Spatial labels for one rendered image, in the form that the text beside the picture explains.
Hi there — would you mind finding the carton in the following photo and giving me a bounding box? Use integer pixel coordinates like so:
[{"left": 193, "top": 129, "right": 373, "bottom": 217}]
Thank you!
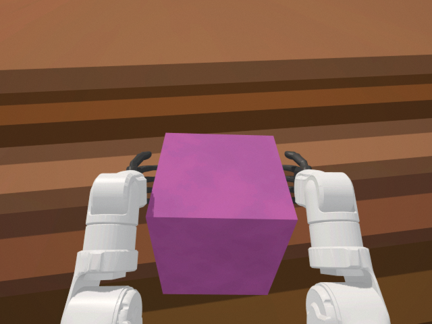
[{"left": 146, "top": 133, "right": 298, "bottom": 295}]

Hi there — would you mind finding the right robot forearm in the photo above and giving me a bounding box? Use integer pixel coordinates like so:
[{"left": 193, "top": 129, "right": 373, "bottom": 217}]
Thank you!
[{"left": 294, "top": 169, "right": 391, "bottom": 324}]

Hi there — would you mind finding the robot left hand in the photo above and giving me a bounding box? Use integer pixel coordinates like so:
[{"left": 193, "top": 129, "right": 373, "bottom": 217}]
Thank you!
[{"left": 126, "top": 151, "right": 158, "bottom": 205}]

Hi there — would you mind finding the left robot upper arm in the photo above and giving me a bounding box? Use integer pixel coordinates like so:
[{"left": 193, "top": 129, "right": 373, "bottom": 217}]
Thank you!
[{"left": 62, "top": 286, "right": 142, "bottom": 324}]

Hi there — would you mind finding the robot right hand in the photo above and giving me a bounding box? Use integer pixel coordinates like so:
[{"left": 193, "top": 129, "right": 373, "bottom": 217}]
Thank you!
[{"left": 282, "top": 151, "right": 312, "bottom": 204}]

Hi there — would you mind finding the right robot upper arm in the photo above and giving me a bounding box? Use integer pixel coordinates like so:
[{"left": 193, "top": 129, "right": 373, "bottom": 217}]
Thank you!
[{"left": 306, "top": 282, "right": 389, "bottom": 324}]

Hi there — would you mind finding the left robot forearm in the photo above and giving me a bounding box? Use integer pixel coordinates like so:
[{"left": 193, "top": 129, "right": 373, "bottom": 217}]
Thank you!
[{"left": 61, "top": 170, "right": 147, "bottom": 324}]

